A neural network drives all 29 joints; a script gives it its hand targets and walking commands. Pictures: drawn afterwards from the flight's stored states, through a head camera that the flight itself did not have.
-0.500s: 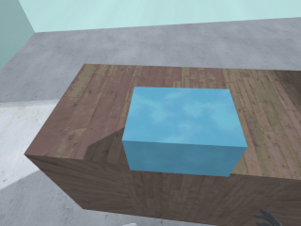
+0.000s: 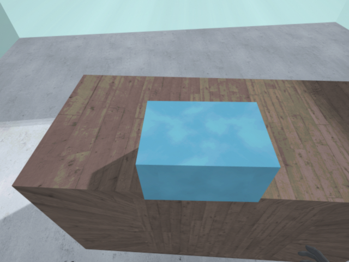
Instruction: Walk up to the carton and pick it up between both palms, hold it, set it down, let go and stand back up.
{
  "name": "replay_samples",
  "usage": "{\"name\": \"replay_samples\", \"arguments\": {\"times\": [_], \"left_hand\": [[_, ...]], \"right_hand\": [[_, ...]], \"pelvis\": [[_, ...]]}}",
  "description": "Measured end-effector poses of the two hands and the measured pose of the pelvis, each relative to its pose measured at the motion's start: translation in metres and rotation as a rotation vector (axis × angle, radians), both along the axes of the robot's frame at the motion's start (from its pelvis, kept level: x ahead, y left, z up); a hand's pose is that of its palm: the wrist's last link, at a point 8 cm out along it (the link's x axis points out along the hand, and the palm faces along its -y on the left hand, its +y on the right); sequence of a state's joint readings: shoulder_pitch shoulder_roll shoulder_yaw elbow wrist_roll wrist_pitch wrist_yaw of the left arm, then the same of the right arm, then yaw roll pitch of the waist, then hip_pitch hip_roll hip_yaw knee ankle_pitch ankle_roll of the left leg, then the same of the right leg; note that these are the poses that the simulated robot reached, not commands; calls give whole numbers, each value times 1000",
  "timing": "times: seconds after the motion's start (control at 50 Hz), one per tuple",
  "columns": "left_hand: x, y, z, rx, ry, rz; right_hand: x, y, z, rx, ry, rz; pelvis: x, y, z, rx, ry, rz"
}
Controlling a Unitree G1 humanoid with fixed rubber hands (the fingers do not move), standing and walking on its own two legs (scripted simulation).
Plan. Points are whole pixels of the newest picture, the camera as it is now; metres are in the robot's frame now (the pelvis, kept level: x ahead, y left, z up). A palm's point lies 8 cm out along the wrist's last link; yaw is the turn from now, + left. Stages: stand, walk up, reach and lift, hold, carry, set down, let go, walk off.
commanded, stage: walk up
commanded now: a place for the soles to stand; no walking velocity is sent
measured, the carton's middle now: (201, 150) +0.41 -0.05 +0.01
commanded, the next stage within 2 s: reach and lift in 1.46 s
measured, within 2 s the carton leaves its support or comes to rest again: neither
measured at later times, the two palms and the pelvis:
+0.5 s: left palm out of the picture +0.12 +0.28 -0.09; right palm out of the picture +0.10 -0.32 -0.08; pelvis +0.01 -0.01 +0.00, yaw -3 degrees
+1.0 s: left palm out of the picture +0.13 +0.26 -0.08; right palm out of the picture +0.09 -0.34 -0.08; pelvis +0.01 -0.02 +0.00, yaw -4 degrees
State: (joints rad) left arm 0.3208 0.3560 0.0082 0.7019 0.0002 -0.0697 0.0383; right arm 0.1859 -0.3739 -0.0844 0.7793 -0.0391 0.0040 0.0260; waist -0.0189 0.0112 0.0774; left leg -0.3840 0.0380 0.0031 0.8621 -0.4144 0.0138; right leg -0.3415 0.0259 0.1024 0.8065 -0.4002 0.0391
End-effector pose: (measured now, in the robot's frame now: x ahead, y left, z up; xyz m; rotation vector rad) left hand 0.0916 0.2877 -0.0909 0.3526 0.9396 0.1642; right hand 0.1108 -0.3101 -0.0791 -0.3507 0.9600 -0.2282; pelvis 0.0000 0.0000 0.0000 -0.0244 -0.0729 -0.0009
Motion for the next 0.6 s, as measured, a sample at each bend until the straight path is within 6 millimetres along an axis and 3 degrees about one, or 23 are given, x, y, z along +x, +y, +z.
{"name": "replay_samples", "arguments": {"times": [0.08, 0.22, 0.46, 0.6], "left_hand": [[1, 4, 4, 7, -5, 1], [6, -3, 5, 20, -3, 1], [23, -2, 5, 21, 14, -38], [23, -1, 5, 19, 19, -50]], "right_hand": [[-3, 3, 0, 7, 0, -2], [-7, -11, -1, 8, 12, -19], [-15, -10, -3, 9, 32, -54], [-8, -4, -4, 13, 26, -46]], "pelvis": [[-1, 3, 2, 5, 6, -1], [1, -9, 1, 7, 7, -16], [9, -4, 2, 8, 22, -49], [10, 0, 2, 12, 25, -42]]}}
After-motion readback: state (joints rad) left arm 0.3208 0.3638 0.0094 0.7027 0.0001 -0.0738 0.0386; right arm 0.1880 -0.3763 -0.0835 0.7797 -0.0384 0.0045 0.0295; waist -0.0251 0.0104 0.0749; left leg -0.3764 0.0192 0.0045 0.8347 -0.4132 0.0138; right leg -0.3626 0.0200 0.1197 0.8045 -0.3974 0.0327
